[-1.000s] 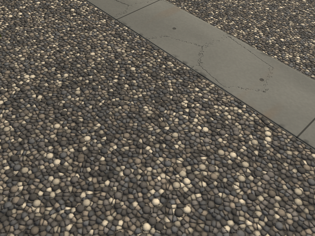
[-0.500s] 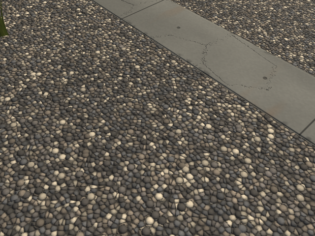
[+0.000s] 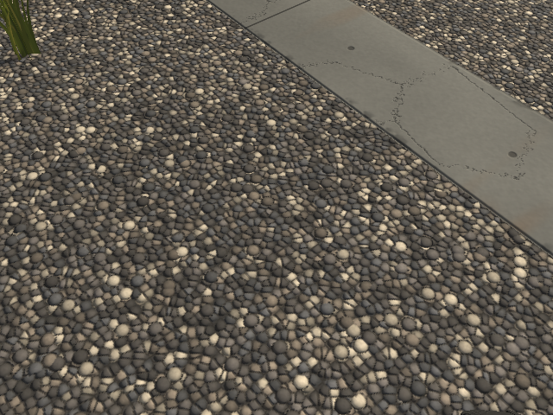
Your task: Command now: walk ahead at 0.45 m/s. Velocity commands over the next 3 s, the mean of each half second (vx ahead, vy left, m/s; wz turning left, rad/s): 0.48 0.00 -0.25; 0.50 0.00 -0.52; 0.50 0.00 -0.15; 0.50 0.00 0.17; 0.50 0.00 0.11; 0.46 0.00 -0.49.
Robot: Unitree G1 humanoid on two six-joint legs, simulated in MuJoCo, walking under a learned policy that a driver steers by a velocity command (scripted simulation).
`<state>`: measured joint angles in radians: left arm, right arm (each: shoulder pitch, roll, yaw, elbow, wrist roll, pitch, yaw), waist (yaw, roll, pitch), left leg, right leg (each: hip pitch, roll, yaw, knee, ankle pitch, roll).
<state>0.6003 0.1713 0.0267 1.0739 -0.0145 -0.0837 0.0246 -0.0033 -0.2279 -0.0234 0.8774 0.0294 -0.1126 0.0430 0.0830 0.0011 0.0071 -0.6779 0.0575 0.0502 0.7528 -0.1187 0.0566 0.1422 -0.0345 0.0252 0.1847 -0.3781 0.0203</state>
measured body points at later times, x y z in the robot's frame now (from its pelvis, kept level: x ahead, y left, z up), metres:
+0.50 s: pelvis +0.26 +0.04 +0.01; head +0.26 +0.03 +0.46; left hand +0.44 +0.26 -0.10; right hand +0.20 -0.21 -0.14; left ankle +0.18 +0.14 -0.73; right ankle +0.42 -0.15 -0.66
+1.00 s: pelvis +0.52 -0.08 +0.02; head +0.55 -0.11 +0.47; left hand +0.70 +0.14 -0.09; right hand +0.60 -0.39 -0.08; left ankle +0.76 +0.03 -0.67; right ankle +0.47 -0.13 -0.73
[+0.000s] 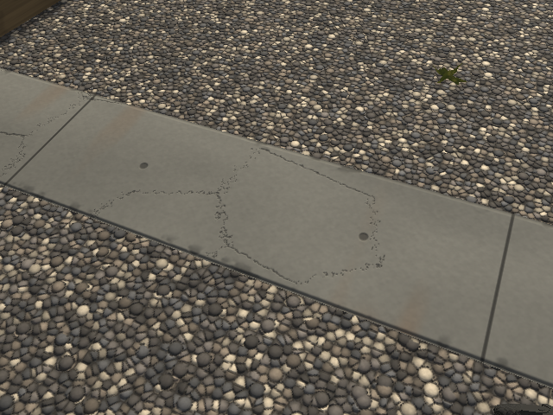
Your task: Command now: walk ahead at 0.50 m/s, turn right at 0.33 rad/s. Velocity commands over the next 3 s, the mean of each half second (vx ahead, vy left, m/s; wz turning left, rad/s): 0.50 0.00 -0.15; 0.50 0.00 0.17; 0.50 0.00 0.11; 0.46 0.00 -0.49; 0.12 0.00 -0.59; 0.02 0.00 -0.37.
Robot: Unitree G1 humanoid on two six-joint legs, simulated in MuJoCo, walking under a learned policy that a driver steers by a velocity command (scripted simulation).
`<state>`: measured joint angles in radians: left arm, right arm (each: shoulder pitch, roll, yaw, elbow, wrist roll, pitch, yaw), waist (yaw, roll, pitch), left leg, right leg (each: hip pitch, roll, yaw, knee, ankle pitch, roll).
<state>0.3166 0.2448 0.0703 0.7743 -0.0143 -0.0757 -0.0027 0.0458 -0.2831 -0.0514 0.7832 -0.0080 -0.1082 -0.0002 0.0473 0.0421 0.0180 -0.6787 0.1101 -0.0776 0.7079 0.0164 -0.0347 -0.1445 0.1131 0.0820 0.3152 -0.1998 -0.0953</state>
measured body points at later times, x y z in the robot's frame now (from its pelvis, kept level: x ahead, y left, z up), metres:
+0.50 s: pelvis +0.28 +0.06 +0.00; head +0.31 +0.07 +0.45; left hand +0.47 +0.30 -0.10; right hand +0.28 -0.21 -0.12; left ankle +0.25 +0.14 -0.75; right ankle +0.40 -0.13 -0.68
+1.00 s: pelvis +0.54 -0.02 +0.00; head +0.56 -0.03 +0.45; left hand +0.59 +0.25 -0.12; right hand +0.68 -0.29 -0.12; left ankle +0.61 +0.16 -0.66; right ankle +0.54 -0.11 -0.75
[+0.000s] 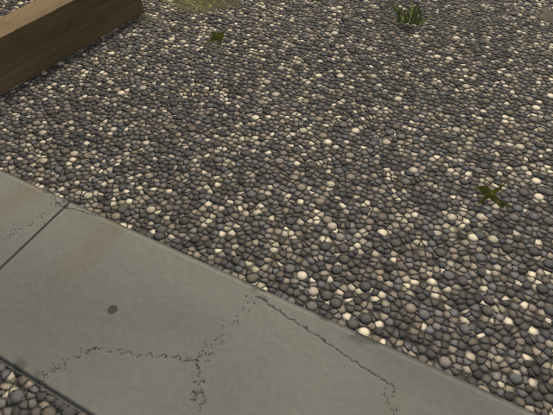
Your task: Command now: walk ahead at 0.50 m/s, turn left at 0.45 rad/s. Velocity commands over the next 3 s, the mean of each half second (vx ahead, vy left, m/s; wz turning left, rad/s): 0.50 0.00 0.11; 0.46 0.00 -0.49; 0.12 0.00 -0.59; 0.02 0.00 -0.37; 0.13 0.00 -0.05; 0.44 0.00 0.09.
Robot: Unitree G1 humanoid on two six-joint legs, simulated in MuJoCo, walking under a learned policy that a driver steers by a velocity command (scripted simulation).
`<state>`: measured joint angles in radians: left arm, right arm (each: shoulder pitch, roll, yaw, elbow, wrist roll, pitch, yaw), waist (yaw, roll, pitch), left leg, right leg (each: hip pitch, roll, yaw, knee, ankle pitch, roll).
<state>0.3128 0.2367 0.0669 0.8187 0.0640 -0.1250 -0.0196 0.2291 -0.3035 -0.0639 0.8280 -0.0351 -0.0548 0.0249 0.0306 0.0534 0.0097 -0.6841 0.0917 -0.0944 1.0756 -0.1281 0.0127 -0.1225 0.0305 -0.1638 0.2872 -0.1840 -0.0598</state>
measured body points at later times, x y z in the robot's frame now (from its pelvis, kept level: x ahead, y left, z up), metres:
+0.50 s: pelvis +0.29 +0.09 -0.01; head +0.31 +0.09 +0.44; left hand +0.31 +0.33 -0.15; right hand +0.35 -0.17 -0.14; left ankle +0.31 +0.18 -0.75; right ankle +0.25 -0.08 -0.65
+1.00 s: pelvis +0.56 +0.01 -0.02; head +0.57 +0.01 +0.43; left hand +0.70 +0.26 -0.14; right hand +0.58 -0.25 -0.15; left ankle +0.47 +0.18 -0.63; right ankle +0.59 -0.07 -0.75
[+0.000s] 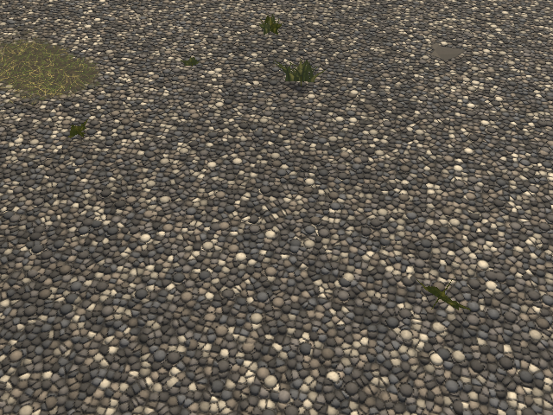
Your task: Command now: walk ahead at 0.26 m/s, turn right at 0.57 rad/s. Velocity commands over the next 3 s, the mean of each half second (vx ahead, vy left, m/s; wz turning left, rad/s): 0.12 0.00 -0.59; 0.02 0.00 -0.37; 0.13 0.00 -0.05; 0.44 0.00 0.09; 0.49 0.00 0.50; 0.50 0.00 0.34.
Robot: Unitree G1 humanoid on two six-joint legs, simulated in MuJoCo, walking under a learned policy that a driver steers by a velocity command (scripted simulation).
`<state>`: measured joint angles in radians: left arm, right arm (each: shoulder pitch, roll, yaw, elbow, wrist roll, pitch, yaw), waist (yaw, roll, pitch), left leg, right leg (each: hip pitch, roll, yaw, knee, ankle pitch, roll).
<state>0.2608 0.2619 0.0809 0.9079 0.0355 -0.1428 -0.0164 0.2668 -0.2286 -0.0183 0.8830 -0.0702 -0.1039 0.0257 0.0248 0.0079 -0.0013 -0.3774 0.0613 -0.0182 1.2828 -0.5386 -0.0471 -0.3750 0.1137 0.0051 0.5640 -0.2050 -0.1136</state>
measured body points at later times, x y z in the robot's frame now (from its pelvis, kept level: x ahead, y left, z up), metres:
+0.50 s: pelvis +0.13 +0.04 -0.01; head +0.15 +0.04 +0.44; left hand +0.37 +0.24 -0.10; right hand +0.13 -0.24 -0.11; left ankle +0.12 +0.15 -0.73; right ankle +0.08 -0.07 -0.62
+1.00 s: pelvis +0.14 +0.01 -0.02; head +0.17 -0.01 +0.43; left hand +0.34 +0.18 -0.14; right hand +0.20 -0.30 -0.10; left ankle +0.18 +0.14 -0.69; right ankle +0.08 -0.09 -0.73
